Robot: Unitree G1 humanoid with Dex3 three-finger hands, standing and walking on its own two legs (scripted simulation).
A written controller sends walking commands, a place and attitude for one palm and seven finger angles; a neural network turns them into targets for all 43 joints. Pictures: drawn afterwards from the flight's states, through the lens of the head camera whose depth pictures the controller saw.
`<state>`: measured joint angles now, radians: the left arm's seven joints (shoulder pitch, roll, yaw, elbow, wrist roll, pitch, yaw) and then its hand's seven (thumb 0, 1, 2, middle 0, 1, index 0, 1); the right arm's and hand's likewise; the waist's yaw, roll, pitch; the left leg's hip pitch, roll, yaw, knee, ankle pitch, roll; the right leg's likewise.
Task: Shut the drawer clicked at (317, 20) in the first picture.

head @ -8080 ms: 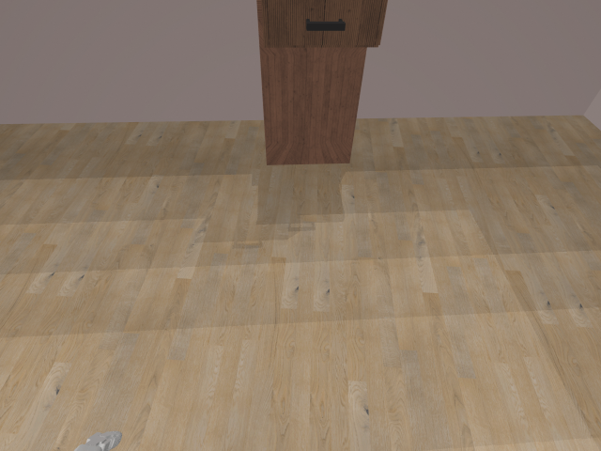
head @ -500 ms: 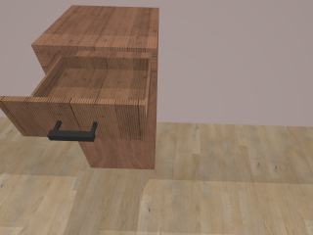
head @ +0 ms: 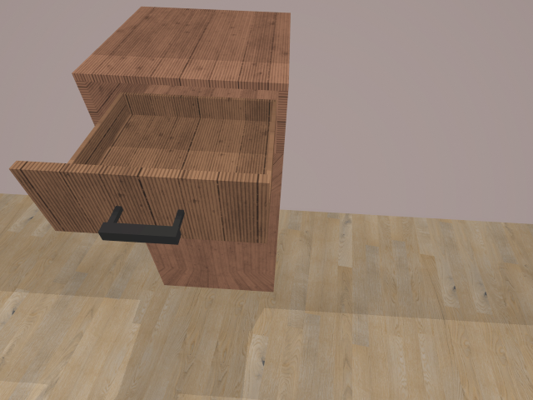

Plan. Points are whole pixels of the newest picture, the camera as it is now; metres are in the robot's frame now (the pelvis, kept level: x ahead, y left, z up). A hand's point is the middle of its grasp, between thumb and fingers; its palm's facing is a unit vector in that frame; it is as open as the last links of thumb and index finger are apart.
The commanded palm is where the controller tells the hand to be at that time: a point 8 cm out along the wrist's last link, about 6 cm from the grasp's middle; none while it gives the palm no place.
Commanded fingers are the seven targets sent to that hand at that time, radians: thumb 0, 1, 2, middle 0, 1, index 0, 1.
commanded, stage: shuffle to correct the standing spot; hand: left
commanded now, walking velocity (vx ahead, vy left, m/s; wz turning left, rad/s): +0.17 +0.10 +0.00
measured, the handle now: (144, 223) +0.37 +0.24 +0.05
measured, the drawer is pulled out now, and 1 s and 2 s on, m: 0.28 0.28 0.28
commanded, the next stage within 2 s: come to a stop and stand still in 0.16 s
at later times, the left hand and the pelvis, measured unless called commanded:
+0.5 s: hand (182, 359) +0.22 +0.17 -0.16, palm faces +0.01 -0.96 -0.26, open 7.3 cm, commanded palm none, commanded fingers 0.00 0.90 0.90 -0.20 -0.30 -0.20 -0.30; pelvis +0.11 -0.01 -0.01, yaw +1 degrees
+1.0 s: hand out of the picture +0.08 +0.22 -0.17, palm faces +0.13 -0.96 -0.25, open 7.3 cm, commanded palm none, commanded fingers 0.00 0.90 0.90 -0.20 -0.30 -0.20 -0.30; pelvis +0.06 +0.01 +0.01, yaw +3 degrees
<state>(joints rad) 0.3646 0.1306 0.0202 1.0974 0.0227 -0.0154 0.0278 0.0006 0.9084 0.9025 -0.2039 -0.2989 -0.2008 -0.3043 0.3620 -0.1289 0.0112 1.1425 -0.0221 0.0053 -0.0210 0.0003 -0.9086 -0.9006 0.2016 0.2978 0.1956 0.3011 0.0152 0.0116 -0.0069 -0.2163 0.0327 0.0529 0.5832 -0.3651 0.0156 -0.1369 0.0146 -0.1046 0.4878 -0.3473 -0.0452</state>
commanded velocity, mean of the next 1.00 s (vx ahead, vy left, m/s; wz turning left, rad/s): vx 0.00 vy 0.04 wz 0.00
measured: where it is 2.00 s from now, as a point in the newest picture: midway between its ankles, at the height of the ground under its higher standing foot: outside the picture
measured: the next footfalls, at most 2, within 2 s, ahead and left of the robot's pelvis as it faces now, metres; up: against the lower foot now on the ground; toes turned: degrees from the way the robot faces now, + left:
right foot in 0.48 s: +0.24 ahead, -0.10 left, +0.00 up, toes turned -4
left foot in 0.90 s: +0.07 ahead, +0.13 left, +0.00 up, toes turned +5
